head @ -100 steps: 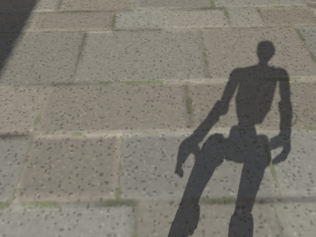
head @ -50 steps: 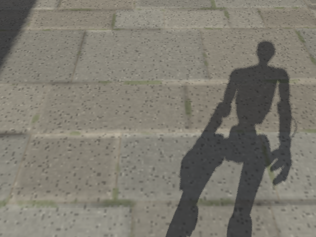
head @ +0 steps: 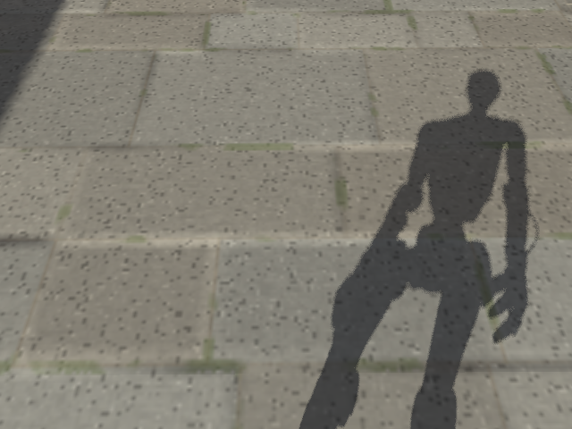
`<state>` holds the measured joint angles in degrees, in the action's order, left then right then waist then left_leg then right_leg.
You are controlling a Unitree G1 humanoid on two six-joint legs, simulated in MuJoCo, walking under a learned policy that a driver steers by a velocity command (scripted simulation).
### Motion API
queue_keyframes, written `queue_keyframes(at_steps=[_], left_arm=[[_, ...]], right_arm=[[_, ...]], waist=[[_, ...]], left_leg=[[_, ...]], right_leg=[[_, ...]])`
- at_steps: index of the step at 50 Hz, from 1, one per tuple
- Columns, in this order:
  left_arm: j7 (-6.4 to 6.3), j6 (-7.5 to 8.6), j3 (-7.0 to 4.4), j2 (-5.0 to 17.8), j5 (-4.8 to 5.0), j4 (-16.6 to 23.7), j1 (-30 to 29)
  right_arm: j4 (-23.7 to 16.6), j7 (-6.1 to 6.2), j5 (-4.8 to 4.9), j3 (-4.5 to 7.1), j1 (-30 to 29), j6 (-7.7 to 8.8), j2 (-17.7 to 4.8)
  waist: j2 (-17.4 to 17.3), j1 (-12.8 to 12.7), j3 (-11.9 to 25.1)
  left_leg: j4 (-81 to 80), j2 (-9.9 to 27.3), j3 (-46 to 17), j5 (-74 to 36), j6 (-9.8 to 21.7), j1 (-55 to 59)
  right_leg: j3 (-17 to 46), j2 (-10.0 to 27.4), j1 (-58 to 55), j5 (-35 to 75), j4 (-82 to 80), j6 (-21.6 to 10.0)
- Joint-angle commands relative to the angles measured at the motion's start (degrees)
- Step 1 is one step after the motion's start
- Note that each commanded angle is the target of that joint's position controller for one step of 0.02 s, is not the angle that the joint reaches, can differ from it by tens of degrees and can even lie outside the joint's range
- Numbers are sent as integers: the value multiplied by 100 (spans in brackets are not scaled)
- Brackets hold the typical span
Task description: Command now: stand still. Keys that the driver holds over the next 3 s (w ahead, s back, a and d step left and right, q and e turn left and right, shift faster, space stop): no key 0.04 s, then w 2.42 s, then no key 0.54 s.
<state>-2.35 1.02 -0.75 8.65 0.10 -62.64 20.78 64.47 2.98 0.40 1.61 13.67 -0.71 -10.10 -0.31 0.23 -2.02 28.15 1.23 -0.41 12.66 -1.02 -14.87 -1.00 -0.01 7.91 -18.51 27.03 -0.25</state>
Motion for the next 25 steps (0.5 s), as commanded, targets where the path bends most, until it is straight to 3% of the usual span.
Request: queue_keyframes(at_steps=[1, 3, 5, 6, 8, 9, 10, 12, 14, 15, 16, 17, 18, 19, 21, 22, 23, 25], left_arm=[[-12, 18, -77, 462, 1, 32, 573], [-18, 10, -72, 417, 5, -27, 693], [-58, -18, -163, 666, 77, 27, 678], [-71, -4, -204, 783, 109, 86, 714], [-56, 109, -344, 1171, 178, 117, 940], [-48, 171, -382, 1228, 168, 160, 894], [-29, 235, -371, 1150, 123, 213, 798], [26, 291, -359, 1050, 174, 336, 507], [70, 237, -363, 1096, 222, 424, 224], [79, 240, -353, 1110, 197, 481, 160], [106, 288, -273, 870, 152, 605, -105], [94, 410, -152, 358, 155, 834, -55], [116, 513, -185, 487, 269, 889, -145], [168, 578, -204, 623, 338, 962, -324], [189, 633, -294, 812, 218, 921, -413], [209, 611, -364, 932, 171, 907, -435], [245, 570, -381, 884, 170, 882, -423], [288, 479, -355, 678, 151, 949, -654]], right_arm=[[-88, 16, 1, 76, 299, 26, -504], [-32, 17, -2, 63, 402, 22, -437], [-37, 27, 57, 103, 405, 27, -485], [-119, 17, 57, 111, 264, 73, -490], [-349, -80, 84, 62, -100, 277, -262], [-455, -140, 101, 58, -273, 383, -274], [-554, -192, 144, 72, -367, 472, -322], [-618, -266, 212, 102, -260, 611, -416], [-210, -303, 190, 192, 615, 655, -406], [24, -306, 149, 283, 1225, 626, -495], [170, -278, 124, 417, 2077, 620, -848], [170, -315, 123, 529, 2770, 669, -1538], [111, -328, 7, 361, 2339, 759, -1126], [-90, -332, 22, 265, 1699, 814, -845], [-338, -402, 3, 145, 1000, 803, -657], [-342, -405, -16, 91, 1009, 764, -518], [-303, -385, -29, 63, 1176, 723, -463], [-244, -308, -40, 60, 1485, 674, -586]], waist=[[47, 0, -197], [77, -5, -59], [328, -41, -329], [464, -112, -600], [1101, -283, -954], [1115, -306, -1139], [1058, -266, -1227], [859, -75, -1078], [604, 323, -642], [459, 547, -366], [-507, 923, -86], [-2005, 969, 350], [-1298, 660, 143], [-760, 427, -337], [-275, 159, -487], [-315, 103, -455], [-410, 99, -399], [-366, 114, -408]], left_leg=[[-308, 60, -47, -873, 182, 455], [-276, -24, 50, -312, 185, 509], [156, -332, 369, 1573, 252, 39], [424, -359, 407, 2023, 296, -427], [1581, -259, 509, 1350, 343, -1266], [2040, 7, 276, 1274, 437, -1625], [2243, 181, 101, 1540, 525, -1965], [1425, 303, 82, 1647, 660, -1740], [188, -241, 724, 428, 555, 330], [147, -403, 721, 99, 475, 1266], [-548, 464, -642, 600, 746, 2071], [-1726, 1929, -3544, 1173, 1627, 2819], [-1971, 2290, -4344, 1837, 1857, 2415], [-1902, 2161, -3648, 1826, 1675, 2055], [-1988, 1592, -2163, 690, 1278, 1594], [-2022, 1314, -1563, 9, 1107, 1478], [-2027, 1154, -1183, -532, 1037, 1452], [-2048, 1076, -814, -1343, 1089, 1458]], right_leg=[[122, 134, 713, 819, -610, -76], [84, 90, 654, 240, -654, -106], [337, 176, 870, -1756, -784, -388], [732, 450, 973, -2565, -1013, -590], [2160, 1516, 748, -3209, -1729, -1170], [2654, 1913, 743, -3004, -1924, -1406], [2772, 2043, 559, -2551, -1921, -1459], [2175, 1791, 265, -1625, -1647, -1170], [1177, 1122, 1066, -981, -1037, -838], [848, 840, 1489, -282, -446, -721], [153, 311, 2137, 434, 1428, -396], [-121, -384, 3364, -933, 3390, -149], [645, -85, 3831, -1154, 4544, -291], [743, 246, 4206, -614, 4896, -477], [568, 657, 3985, 410, 4405, -580], [467, 751, 3698, 652, 4082, -553], [343, 760, 3531, 794, 3877, -498], [144, 750, 3620, 983, 3550, -332]])
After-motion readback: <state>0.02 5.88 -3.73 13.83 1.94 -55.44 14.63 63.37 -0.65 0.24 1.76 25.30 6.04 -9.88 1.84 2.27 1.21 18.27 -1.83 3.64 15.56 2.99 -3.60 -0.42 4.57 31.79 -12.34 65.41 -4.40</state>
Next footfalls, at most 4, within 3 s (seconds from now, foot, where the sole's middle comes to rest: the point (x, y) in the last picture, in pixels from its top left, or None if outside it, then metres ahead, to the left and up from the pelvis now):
0.80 right None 0.48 -0.10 -0.77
1.34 left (243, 317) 0.79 0.15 -0.77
1.92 right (327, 223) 1.11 -0.09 -0.77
2.48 left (253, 151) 1.43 0.14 -0.77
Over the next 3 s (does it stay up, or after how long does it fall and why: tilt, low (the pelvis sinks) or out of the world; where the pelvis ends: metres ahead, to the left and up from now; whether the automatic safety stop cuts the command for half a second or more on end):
stays up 1.42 0.04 0.00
